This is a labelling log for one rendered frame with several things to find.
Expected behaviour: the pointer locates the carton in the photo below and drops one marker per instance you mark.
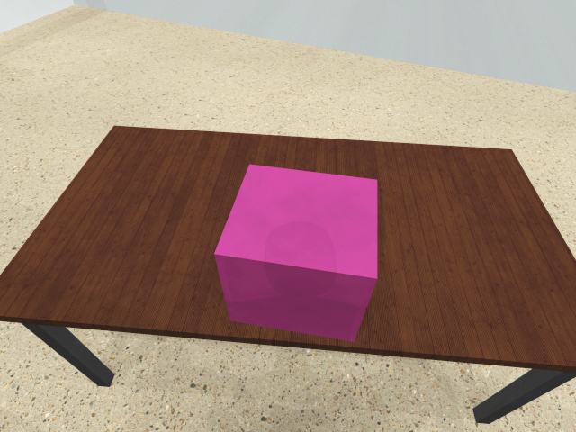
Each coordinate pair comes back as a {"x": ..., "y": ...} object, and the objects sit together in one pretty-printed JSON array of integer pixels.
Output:
[{"x": 299, "y": 251}]

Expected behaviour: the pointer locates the table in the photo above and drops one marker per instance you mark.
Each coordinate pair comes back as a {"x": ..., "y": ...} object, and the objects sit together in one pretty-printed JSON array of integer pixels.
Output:
[{"x": 470, "y": 265}]

